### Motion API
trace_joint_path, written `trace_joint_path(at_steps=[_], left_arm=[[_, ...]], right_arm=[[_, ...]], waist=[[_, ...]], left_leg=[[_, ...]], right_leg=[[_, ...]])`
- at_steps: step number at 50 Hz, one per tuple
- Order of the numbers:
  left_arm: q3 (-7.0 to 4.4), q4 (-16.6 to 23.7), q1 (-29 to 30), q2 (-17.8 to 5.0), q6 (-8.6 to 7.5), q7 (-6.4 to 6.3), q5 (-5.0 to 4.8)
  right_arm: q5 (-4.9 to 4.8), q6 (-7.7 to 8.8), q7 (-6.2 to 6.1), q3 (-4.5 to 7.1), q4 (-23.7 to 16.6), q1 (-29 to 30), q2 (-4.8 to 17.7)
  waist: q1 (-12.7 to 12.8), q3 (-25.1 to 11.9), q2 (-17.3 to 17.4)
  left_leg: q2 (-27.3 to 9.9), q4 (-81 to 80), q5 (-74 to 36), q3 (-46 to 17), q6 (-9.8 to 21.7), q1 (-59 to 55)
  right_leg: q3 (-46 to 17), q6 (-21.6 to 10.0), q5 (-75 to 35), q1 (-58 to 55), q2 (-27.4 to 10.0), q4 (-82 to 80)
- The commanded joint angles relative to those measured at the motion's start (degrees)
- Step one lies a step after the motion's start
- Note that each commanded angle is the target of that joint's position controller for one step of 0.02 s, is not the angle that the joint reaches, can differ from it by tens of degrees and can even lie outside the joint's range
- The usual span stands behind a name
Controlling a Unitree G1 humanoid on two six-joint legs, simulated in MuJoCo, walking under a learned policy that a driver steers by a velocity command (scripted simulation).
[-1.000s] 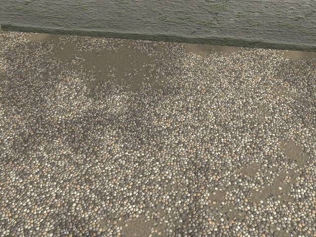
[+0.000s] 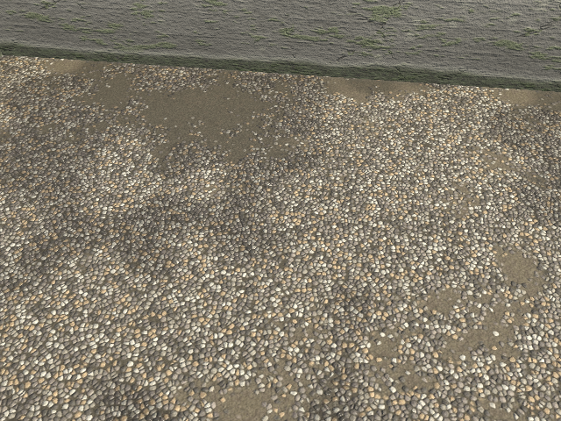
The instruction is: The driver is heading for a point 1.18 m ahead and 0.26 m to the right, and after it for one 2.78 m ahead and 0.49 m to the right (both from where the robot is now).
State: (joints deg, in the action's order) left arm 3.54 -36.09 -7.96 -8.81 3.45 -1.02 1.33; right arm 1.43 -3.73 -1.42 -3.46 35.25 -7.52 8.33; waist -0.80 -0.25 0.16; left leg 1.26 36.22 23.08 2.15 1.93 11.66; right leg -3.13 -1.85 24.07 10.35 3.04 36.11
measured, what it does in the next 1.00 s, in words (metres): stands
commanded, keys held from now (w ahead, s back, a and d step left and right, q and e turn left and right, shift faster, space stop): w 1.00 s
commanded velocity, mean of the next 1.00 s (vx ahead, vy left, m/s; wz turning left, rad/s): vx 0.50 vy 0.00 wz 0.00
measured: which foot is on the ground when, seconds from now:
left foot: down 0.00-1.00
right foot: down 0.00-1.00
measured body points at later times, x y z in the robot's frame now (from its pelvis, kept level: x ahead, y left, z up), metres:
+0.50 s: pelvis +0.00 +0.00 +0.00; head -0.01 +0.00 +0.45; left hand +0.18 +0.20 -0.09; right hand +0.18 -0.20 -0.09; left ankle -0.04 +0.10 -0.72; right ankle -0.05 -0.11 -0.72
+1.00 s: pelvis +0.00 +0.00 +0.00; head -0.01 +0.00 +0.45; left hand +0.18 +0.20 -0.09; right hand +0.18 -0.20 -0.09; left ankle -0.04 +0.10 -0.72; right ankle -0.05 -0.11 -0.72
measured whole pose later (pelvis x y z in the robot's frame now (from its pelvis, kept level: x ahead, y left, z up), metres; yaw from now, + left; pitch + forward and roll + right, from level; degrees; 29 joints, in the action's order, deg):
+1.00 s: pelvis +0.00 +0.00 +0.00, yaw +0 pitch -1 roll +0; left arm 3.5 -36.1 -7.9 -8.9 3.5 -1.0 1.3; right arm 1.5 -3.6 -1.4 -3.4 35.2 -7.5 8.3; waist -0.8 -0.2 0.2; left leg 1.1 36.3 23.1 2.3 1.8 11.7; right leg -3.3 -1.9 24.0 10.5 3.2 36.2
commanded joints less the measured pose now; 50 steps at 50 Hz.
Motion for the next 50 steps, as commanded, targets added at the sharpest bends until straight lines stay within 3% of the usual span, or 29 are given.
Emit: trace_joint_path(at_steps=[1, 2, 3, 5, 10, 11, 12, 14, 18, 19, 20, 22, 27, 28, 29, 31, 36, 37, 38, 40, 44, 45, 46, 47, 50], left_arm=[[-1.03, 4.9, 3.9, -3.8, -0.97, -0.07, 0.02], [-1.1, 6.2, 6.2, -4.6, -0.44, -0.01, -0.08], [-1.29, 4.7, 3.1, -4.3, -0.91, -0.26, -0.02], [-1.01, 5.0, 4.0, -3.7, -0.97, -0.17, -0.01], [-1.03, 4.9, 3.9, -3.8, -0.97, -0.07, 0.02], [-1.1, 6.2, 6.2, -4.7, -0.44, -0.02, -0.07], [-1.29, 4.7, 3.1, -4.3, -0.91, -0.27, -0.02], [-1.01, 5.0, 4.0, -3.7, -0.97, -0.18, -0.01], [-1.01, 4.9, 3.9, -3.8, -0.93, -0.07, 0.02], [-1.09, 6.2, 6.2, -4.6, -0.4, -0.01, -0.07], [-1.28, 4.7, 3.1, -4.3, -0.88, -0.26, -0.02], [-1.01, 5.0, 4.0, -3.7, -0.96, -0.17, 0.0], [-1.03, 4.9, 3.9, -3.8, -0.97, -0.06, 0.01], [-1.1, 6.2, 6.2, -4.7, -0.43, -0.01, -0.08], [-1.28, 4.7, 3.2, -4.3, -0.9, -0.26, -0.02], [-1.01, 5.0, 4.0, -3.7, -0.97, -0.17, -0.02], [-1.02, 4.9, 3.9, -3.8, -0.97, -0.07, 0.01], [-1.1, 6.2, 6.2, -4.7, -0.43, -0.01, -0.08], [-1.28, 4.7, 3.2, -4.3, -0.9, -0.27, -0.03], [-1.01, 5.0, 4.0, -3.7, -0.96, -0.18, -0.02], [-1.01, 4.9, 4.0, -3.8, -0.93, -0.07, 0.01], [-1.09, 6.3, 6.3, -4.6, -0.4, 0.0, -0.07], [-1.28, 4.7, 3.2, -4.3, -0.87, -0.25, -0.02], [-1.08, 4.9, 3.8, -3.9, -0.95, -0.2, -0.05], [-1.03, 5.0, 4.2, -3.7, -0.91, -0.1, 0.01]], right_arm=[[0.04, 0.9, -0.12, 0.94, -5.2, 4.5, 3.5], [0.68, 1.17, 0.58, 1.07, -6.2, 6.9, 3.5], [0.34, 1.3, -0.02, 0.96, -4.8, 2.7, 3.2], [-0.03, 1.09, -0.15, 0.98, -5.1, 4.4, 3.5], [0.05, 0.9, -0.12, 0.95, -5.2, 4.4, 3.5], [0.68, 1.16, 0.57, 1.08, -6.2, 6.9, 3.5], [0.35, 1.3, -0.02, 0.97, -4.8, 2.6, 3.2], [-0.03, 1.08, -0.16, 0.98, -5.1, 4.4, 3.5], [0.04, 0.87, -0.14, 0.95, -5.2, 4.5, 3.5], [0.68, 1.14, 0.57, 1.08, -6.2, 6.9, 3.5], [0.35, 1.28, -0.02, 0.97, -4.8, 2.6, 3.2], [-0.03, 1.09, -0.16, 0.98, -5.1, 4.4, 3.5], [0.05, 0.9, -0.13, 0.96, -5.2, 4.4, 3.5], [0.68, 1.17, 0.57, 1.09, -6.2, 6.9, 3.5], [0.35, 1.3, -0.02, 0.98, -4.8, 2.6, 3.2], [-0.02, 1.09, -0.16, 0.99, -5.1, 4.3, 3.5], [0.06, 0.9, -0.13, 0.96, -5.2, 4.4, 3.5], [0.69, 1.17, 0.56, 1.1, -6.2, 6.8, 3.5], [0.36, 1.3, -0.03, 0.99, -4.8, 2.6, 3.2], [-0.02, 1.09, -0.17, 1.0, -5.1, 4.3, 3.5], [0.05, 0.88, -0.14, 0.96, -5.2, 4.4, 3.5], [0.69, 1.15, 0.56, 1.09, -6.2, 6.8, 3.5], [0.36, 1.28, -0.03, 0.98, -4.8, 2.6, 3.2], [0.02, 1.18, -0.1, 0.96, -4.9, 3.7, 3.4], [-0.04, 0.92, -0.16, 0.99, -5.2, 4.6, 3.5]], waist=[[0.1, -2.9, 0.1], [-0.7, -0.6, 0.3], [-0.2, -7.0, -0.7], [0.1, -3.6, -0.1], [0.1, -2.9, 0.1], [-0.7, -0.6, 0.3], [-0.2, -7.0, -0.7], [0.1, -3.6, -0.1], [0.1, -2.9, 0.2], [-0.7, -0.6, 0.4], [-0.2, -7.0, -0.6], [0.2, -3.6, -0.1], [0.1, -2.9, 0.1], [-0.7, -0.6, 0.3], [-0.2, -7.0, -0.7], [0.1, -3.6, -0.1], [0.1, -2.9, 0.1], [-0.7, -0.6, 0.4], [-0.2, -7.0, -0.7], [0.1, -3.7, -0.1], [0.1, -2.9, 0.2], [-0.7, -0.6, 0.4], [-0.2, -7.0, -0.6], [0.0, -4.4, -0.4], [0.1, -2.8, 0.0]], left_leg=[[-3.4, -5.2, -18.5, -4.0, 1.1, 0.7], [-3.4, -2.5, -27.1, -2.6, 0.9, 1.4], [-3.3, -4.2, -19.7, -3.6, 0.9, -1.1], [-3.4, -5.0, -18.7, -3.9, 1.0, 0.4], [-3.4, -5.1, -18.5, -3.9, 1.1, 0.6], [-3.4, -2.5, -27.2, -2.5, 0.9, 1.4], [-3.3, -4.2, -19.8, -3.5, 0.9, -1.1], [-3.4, -5.0, -18.7, -3.8, 1.0, 0.3], [-3.4, -5.1, -18.6, -3.9, 1.1, 0.6], [-3.4, -2.5, -27.2, -2.5, 0.9, 1.4], [-3.4, -4.2, -19.8, -3.5, 0.9, -1.1], [-3.4, -5.0, -18.6, -3.8, 1.0, 0.3], [-3.4, -5.1, -18.4, -3.8, 1.0, 0.6], [-3.4, -2.5, -27.1, -2.4, 0.9, 1.4], [-3.4, -4.2, -19.7, -3.5, 0.9, -1.2], [-3.4, -5.0, -18.6, -3.7, 0.9, 0.3], [-3.4, -5.1, -18.4, -3.8, 1.0, 0.6], [-3.4, -2.4, -27.1, -2.4, 0.9, 1.4], [-3.4, -4.1, -19.7, -3.4, 0.9, -1.2], [-3.4, -4.9, -18.7, -3.7, 0.9, 0.3], [-3.4, -5.1, -18.5, -3.7, 1.0, 0.6], [-3.5, -2.4, -27.1, -2.3, 0.9, 1.3], [-3.4, -4.1, -19.7, -3.4, 0.9, -1.2], [-3.4, -4.7, -18.8, -3.6, 0.9, 0.1], [-3.5, -5.1, -18.6, -3.7, 1.0, 0.5]], right_leg=[[-3.6, -1.3, -21.3, -0.9, -2.9, -3.8], [-4.9, -1.3, -33.3, 1.2, -4.4, -3.0], [-3.9, -1.4, -24.1, -2.8, -3.4, -3.2], [-3.6, -1.2, -21.6, -1.2, -3.0, -3.9], [-3.7, -1.3, -21.5, -0.9, -2.9, -3.8], [-4.9, -1.3, -33.5, 1.2, -4.4, -3.0], [-3.9, -1.4, -24.2, -2.8, -3.3, -3.2], [-3.6, -1.2, -21.7, -1.2, -2.9, -3.8], [-3.7, -1.3, -21.4, -0.8, -2.9, -3.8], [-4.9, -1.3, -33.4, 1.2, -4.3, -3.0], [-3.9, -1.4, -24.1, -2.7, -3.3, -3.2], [-3.6, -1.2, -21.6, -1.2, -2.9, -3.8], [-3.7, -1.3, -21.5, -0.8, -2.9, -3.8], [-5.0, -1.3, -33.5, 1.2, -4.3, -3.0], [-4.0, -1.4, -24.2, -2.7, -3.3, -3.2], [-3.7, -1.3, -21.7, -1.2, -2.9, -3.8], [-3.8, -1.3, -21.6, -0.8, -2.9, -3.8], [-5.0, -1.3, -33.6, 1.2, -4.3, -3.0], [-4.0, -1.5, -24.3, -2.7, -3.3, -3.2], [-3.7, -1.3, -21.8, -1.2, -2.9, -3.8], [-3.8, -1.3, -21.5, -0.8, -2.8, -3.8], [-5.0, -1.3, -33.5, 1.3, -4.3, -3.0], [-4.0, -1.4, -24.2, -2.6, -3.2, -3.2], [-3.7, -1.3, -22.4, -1.6, -2.9, -3.6], [-3.7, -1.3, -21.3, -0.7, -2.7, -3.8]])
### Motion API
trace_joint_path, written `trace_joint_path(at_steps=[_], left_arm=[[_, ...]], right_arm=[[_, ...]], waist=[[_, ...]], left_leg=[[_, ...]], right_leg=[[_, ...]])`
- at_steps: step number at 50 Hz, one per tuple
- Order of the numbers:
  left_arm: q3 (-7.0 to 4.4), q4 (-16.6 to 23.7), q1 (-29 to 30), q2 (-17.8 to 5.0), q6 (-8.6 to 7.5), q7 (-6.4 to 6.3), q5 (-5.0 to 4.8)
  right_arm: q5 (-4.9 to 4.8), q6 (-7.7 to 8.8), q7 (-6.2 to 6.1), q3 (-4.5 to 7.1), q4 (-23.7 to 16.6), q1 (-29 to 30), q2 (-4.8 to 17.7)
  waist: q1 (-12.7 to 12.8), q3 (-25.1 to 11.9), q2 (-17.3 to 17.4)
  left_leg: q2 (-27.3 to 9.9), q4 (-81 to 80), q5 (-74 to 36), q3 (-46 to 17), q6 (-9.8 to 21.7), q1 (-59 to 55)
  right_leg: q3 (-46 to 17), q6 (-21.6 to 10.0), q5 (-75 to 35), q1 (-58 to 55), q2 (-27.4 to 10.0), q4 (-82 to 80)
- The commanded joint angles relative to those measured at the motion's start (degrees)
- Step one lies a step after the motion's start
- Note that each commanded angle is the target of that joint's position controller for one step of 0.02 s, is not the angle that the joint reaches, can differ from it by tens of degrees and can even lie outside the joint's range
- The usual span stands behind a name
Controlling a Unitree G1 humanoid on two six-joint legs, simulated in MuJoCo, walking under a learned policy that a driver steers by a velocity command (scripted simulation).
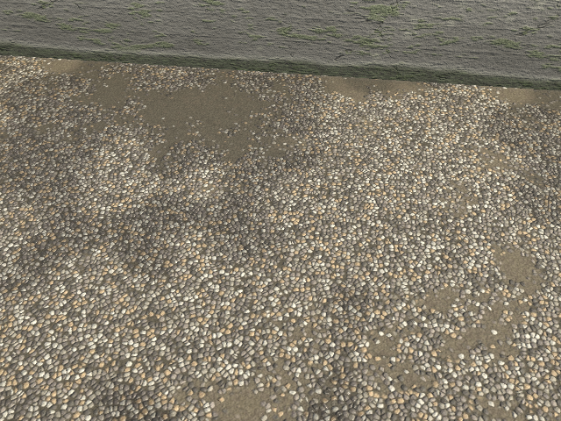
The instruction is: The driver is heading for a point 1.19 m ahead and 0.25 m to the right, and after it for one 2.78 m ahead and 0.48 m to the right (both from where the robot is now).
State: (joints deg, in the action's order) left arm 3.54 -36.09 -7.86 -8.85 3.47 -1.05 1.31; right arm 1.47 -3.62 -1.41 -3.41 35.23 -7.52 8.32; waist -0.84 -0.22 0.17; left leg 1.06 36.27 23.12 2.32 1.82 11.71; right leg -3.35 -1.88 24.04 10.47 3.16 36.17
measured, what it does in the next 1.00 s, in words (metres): stands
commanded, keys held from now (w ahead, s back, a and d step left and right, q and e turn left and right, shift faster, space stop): w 0.02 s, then no key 0.98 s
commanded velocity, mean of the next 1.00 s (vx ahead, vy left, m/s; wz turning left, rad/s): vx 0.13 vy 0.00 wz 0.00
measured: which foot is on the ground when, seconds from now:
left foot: down 0.00-1.00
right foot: down 0.00-1.00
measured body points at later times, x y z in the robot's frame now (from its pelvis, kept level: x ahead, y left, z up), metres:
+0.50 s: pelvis +0.00 +0.00 +0.02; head +0.00 +0.00 +0.47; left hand +0.15 +0.21 -0.09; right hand +0.13 -0.23 -0.10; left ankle -0.04 +0.10 -0.72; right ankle -0.05 -0.11 -0.72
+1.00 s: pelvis -0.03 -0.01 +0.01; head -0.02 -0.01 +0.46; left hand +0.13 +0.21 -0.09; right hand +0.13 -0.23 -0.10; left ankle -0.04 +0.10 -0.72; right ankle -0.05 -0.11 -0.72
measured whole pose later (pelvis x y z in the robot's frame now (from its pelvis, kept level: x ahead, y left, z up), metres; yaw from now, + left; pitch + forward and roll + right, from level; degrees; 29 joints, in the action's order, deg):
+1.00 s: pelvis -0.03 -0.01 +0.01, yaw +0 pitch +0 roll +0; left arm 2.4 -35.3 -10.2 -11.0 4.7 0.4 1.7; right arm 1.5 -4.7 -1.3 -1.3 37.5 -9.8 11.6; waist -0.4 -0.2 0.8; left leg 0.3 32.9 18.3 1.4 1.3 14.7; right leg -2.8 -2.3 18.9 13.0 3.7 32.0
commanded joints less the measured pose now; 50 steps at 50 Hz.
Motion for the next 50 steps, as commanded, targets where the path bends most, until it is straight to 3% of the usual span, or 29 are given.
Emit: trace_joint_path(at_steps=[1, 3, 4, 5, 6, 7, 8, 10, 11, 12, 13, 14, 15, 16, 20, 35, 40, 41, 49, 50], left_arm=[[-0.99, 5.0, 4.0, -3.7, -0.91, -0.04, 0.02], [-0.86, 4.4, 2.9, -3.5, -1.01, 0.02, 0.08], [-0.77, 5.8, 5.4, -4.0, -0.54, 0.1, 0.07], [-0.61, 5.4, 5.1, -3.6, -0.5, -0.01, 0.37], [-0.47, 3.2, 1.1, -2.9, -0.99, -0.17, 0.23], [-0.21, 5.2, 5.4, -2.8, -0.62, -0.03, 0.34], [-0.13, 4.6, 5.1, -2.8, -0.57, -0.08, 0.52], [-0.48, 3.7, 3.7, -3.5, -0.41, -0.06, 0.35], [-1.05, 1.2, -0.9, -4.6, -0.78, -0.07, -0.09], [-1.15, 1.1, -0.3, -4.6, -0.91, 0.08, -0.19], [-0.71, 2.8, 3.7, -3.4, -0.53, 0.33, 0.06], [-0.95, 2.2, 2.4, -3.9, -0.46, 0.39, -0.03], [-1.15, 2.0, 1.9, -4.3, -0.44, 0.43, -0.18], [-1.52, 0.5, -0.5, -5.1, -0.88, 0.21, -0.68], [-1.58, 0.6, 0.3, -4.6, -1.26, 0.22, -0.9], [-2.22, 2.4, -1.3, -7.2, -0.42, 0.18, -0.22], [-2.31, 3.3, -1.0, -7.1, -0.03, 0.43, -0.08], [-2.29, 4.2, -0.1, -7.1, 0.26, 0.96, 0.24], [-2.53, 5.6, 0.3, -7.1, 0.43, 1.43, 0.51], [-2.56, 5.8, 0.5, -7.0, 0.24, 1.3, 0.34]], right_arm=[[-0.04, 0.75, -0.15, 0.92, -5.2, 4.5, 3.5], [0.03, 0.77, -0.14, 0.83, -4.6, 3.2, 3.5], [0.7, 1.02, 0.56, 0.91, -5.5, 5.5, 3.5], [1.04, 1.24, 0.78, 0.75, -4.6, 3.4, 2.7], [0.09, 1.23, 0.15, 0.42, -2.5, -0.5, 2.6], [0.46, 1.27, 0.68, 0.76, -3.8, 4.2, 3.2], [0.78, 1.39, 0.82, 0.55, -3.0, 2.7, 2.4], [0.4, 1.52, 0.97, 0.85, -1.4, 1.3, 3.2], [-0.4, 1.42, 0.35, 1.15, 0.2, -1.3, 4.9], [-0.57, 1.25, 0.24, 1.27, 0.1, 0.1, 5.2], [0.06, 1.37, 1.04, 1.14, -0.6, 2.5, 3.8], [0.0, 1.58, 1.33, 1.38, 0.3, 0.6, 4.0], [-0.16, 1.72, 1.48, 1.6, 0.9, -0.2, 4.3], [-0.92, 1.56, 0.63, 1.82, 1.7, -1.1, 5.7], [-0.97, 0.95, -0.05, 2.13, 1.6, -0.1, 5.9], [-0.12, -1.21, -0.77, 3.11, 0.2, -1.3, 7.7], [-0.05, -1.17, -0.82, 3.13, -0.4, -0.8, 7.6], [0.07, -0.77, -0.46, 3.36, -0.8, -0.1, 8.6], [0.2, -0.25, 0.0, 3.4, -2.5, 0.5, 8.2], [-0.25, -0.17, -0.09, 3.71, -2.8, 0.9, 8.7]], waist=[[0.1, -2.7, 0.2], [0.1, -2.7, 0.0], [-0.7, 0.3, 0.5], [-1.2, -3.1, 0.0], [-0.2, -7.3, -1.1], [-0.8, 0.4, -0.1], [-1.1, -3.2, -0.7], [-0.8, -3.6, -0.5], [0.4, -6.8, -0.2], [0.5, -3.2, 0.1], [-0.5, 0.1, 0.5], [-0.6, -3.0, 0.6], [-0.6, -3.6, 0.4], [0.5, -5.6, 0.3], [0.3, -2.9, 0.0], [-0.2, -3.2, -0.4], [0.1, -2.8, -0.2], [0.5, -1.9, 0.7], [0.5, -3.0, -0.3], [0.4, -2.5, -0.6]], left_leg=[[-3.3, -5.1, -18.5, -3.9, 1.1, 0.7], [-3.6, -6.3, -17.0, -4.4, 1.2, 0.2], [-3.8, -4.4, -25.6, -3.4, 1.1, 0.6], [-4.5, -5.6, -26.8, -4.0, 0.9, -1.8], [-5.0, -9.4, -18.0, -5.6, 0.7, -3.0], [-4.9, -8.7, -26.3, -4.9, 0.7, -1.5], [-5.7, -10.3, -27.9, -5.4, 0.5, -4.2], [-6.0, -12.5, -29.7, -5.8, 0.5, -5.5], [-5.8, -14.2, -21.9, -6.8, 0.9, -6.0], [-5.8, -15.7, -21.8, -7.2, 0.9, -4.9], [-6.5, -16.3, -29.8, -6.7, 0.9, -5.4], [-6.6, -16.4, -29.5, -6.5, 0.9, -7.3], [-6.5, -16.8, -29.8, -6.5, 1.0, -7.9], [-6.1, -16.7, -24.7, -7.1, 1.0, -7.3], [-6.0, -17.2, -23.7, -6.9, 1.1, -6.0], [-5.0, -10.6, -20.6, -5.5, 1.8, -2.2], [-5.1, -10.1, -17.9, -5.7, 1.9, -0.7], [-4.9, -9.0, -17.0, -5.7, 1.8, -0.2], [-5.0, -7.2, -15.2, -6.2, 2.1, 1.2], [-4.8, -6.8, -14.7, -6.2, 1.8, 1.5]], right_leg=[[-3.5, -1.2, -21.2, -0.7, -2.9, -3.9], [-4.1, -1.4, -20.4, -0.8, -3.2, -5.0], [-5.5, -1.4, -32.5, 1.8, -4.7, -4.6], [-5.8, -1.4, -35.2, 0.5, -5.3, -4.9], [-5.1, -1.0, -22.9, -4.0, -4.6, -8.4], [-6.1, -0.7, -33.9, 0.6, -5.5, -8.1], [-6.5, -0.5, -35.5, -1.2, -6.2, -9.5], [-6.6, -0.3, -35.2, -3.1, -6.4, -11.7], [-5.5, -0.7, -23.4, -7.3, -5.3, -13.3], [-5.6, -0.7, -22.5, -5.8, -5.2, -14.3], [-6.9, -0.3, -32.4, -2.4, -6.8, -14.9], [-6.8, -0.4, -32.5, -4.4, -7.0, -15.4], [-6.7, -0.5, -32.7, -4.9, -7.1, -15.8], [-5.3, -0.5, -24.7, -7.5, -5.7, -15.6], [-5.3, -0.7, -25.1, -4.9, -5.8, -16.0], [-5.1, -2.8, -29.0, -0.9, -5.8, -11.0], [-5.5, -2.9, -26.2, 0.2, -5.7, -10.9], [-4.7, -3.2, -23.1, 1.7, -5.0, -9.9], [-5.2, -3.2, -19.8, 3.8, -4.8, -8.5], [-5.1, -3.2, -20.4, 4.3, -4.7, -8.5]])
